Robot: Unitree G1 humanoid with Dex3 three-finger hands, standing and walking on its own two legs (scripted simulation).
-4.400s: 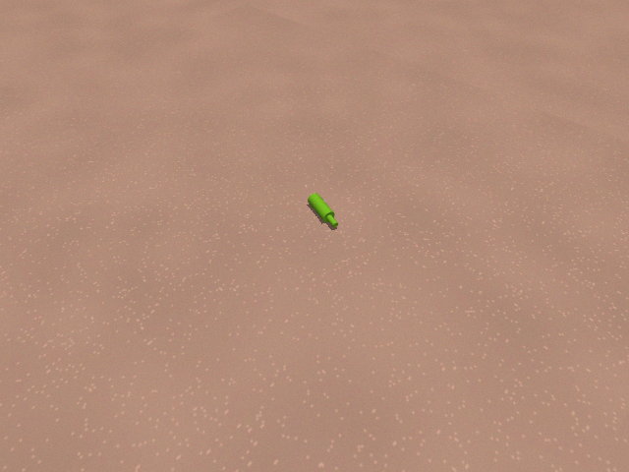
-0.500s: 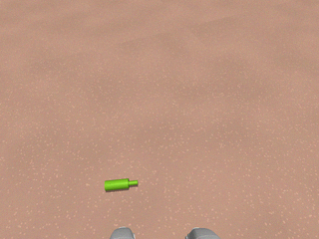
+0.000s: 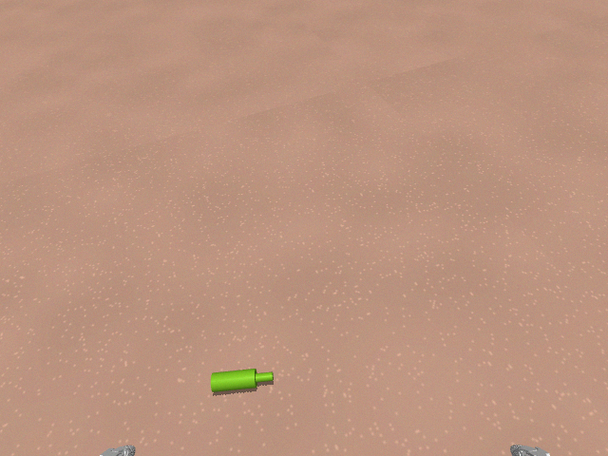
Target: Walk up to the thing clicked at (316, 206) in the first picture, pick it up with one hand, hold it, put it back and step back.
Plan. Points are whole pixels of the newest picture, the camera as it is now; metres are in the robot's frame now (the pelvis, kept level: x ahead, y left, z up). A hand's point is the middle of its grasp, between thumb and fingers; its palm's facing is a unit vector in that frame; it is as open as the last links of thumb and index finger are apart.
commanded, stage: walk up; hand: left
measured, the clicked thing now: (242, 379) +0.46 +0.25 -0.73
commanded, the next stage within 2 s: stand in 0.90 s
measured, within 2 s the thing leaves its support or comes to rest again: neither
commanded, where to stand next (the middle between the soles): +0.10 +0.01 m, yaw +3 degrees
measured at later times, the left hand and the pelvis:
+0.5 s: hand out of the picture +0.12 +0.26 -0.14, palm faces +0.02 -0.95 -0.32, open 7.4 cm; pelvis +0.01 +0.01 +0.02, yaw +1 degrees
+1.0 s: hand out of the picture +0.09 +0.27 -0.14, palm faces +0.02 -0.94 -0.33, open 7.4 cm; pelvis +0.02 +0.02 +0.02, yaw +1 degrees
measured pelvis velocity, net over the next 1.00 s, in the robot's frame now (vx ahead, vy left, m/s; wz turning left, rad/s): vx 0.02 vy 0.02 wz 0.02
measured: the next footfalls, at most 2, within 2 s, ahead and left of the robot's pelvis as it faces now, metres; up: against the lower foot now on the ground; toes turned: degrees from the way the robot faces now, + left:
none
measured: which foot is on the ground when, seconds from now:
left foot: down 0.00-1.00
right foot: down 0.00-1.00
